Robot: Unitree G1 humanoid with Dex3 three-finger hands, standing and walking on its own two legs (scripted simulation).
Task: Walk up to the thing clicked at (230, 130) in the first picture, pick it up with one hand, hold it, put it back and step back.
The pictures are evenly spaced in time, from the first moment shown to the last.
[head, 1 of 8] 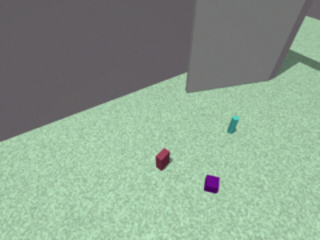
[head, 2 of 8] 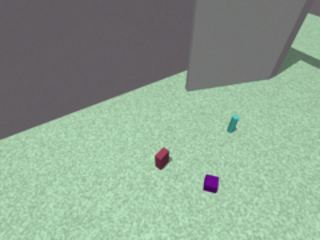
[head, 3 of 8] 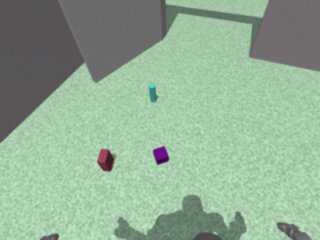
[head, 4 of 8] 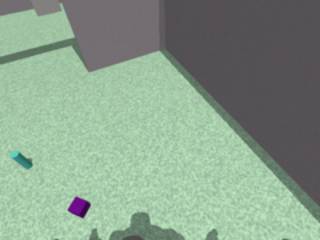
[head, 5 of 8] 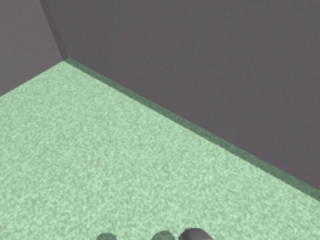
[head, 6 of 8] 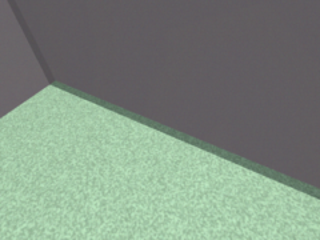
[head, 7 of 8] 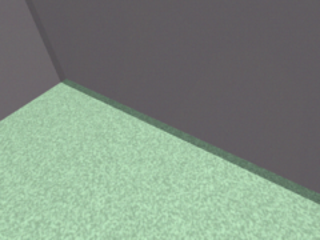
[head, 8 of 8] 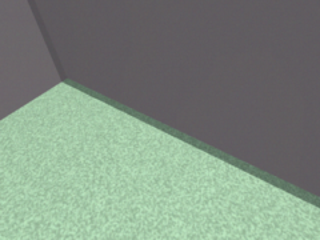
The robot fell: no
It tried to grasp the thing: no
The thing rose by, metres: 0.00
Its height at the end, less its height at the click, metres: +0.00
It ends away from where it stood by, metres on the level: 0.00
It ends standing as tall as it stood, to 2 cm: yes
